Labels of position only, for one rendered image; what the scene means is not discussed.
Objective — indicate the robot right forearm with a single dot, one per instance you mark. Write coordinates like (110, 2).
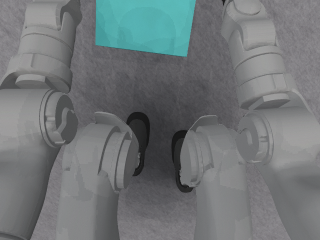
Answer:
(262, 79)

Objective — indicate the robot left forearm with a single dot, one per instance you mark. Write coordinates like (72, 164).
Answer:
(46, 47)

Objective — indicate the robot left upper arm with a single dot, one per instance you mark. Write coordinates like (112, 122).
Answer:
(34, 124)

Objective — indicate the robot right shin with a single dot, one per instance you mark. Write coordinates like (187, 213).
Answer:
(205, 121)

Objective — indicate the carton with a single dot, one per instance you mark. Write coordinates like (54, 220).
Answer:
(153, 26)

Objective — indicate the robot right upper arm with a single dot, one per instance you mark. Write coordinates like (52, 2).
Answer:
(284, 143)

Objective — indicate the right robot foot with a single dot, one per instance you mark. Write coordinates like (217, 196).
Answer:
(176, 146)

